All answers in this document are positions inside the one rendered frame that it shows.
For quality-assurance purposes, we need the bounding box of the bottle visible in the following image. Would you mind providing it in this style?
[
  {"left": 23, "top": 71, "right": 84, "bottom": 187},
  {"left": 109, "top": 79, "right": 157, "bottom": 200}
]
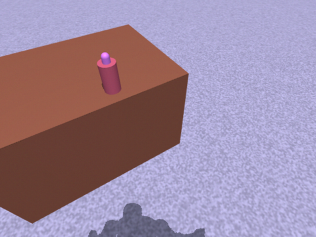
[{"left": 97, "top": 52, "right": 121, "bottom": 95}]

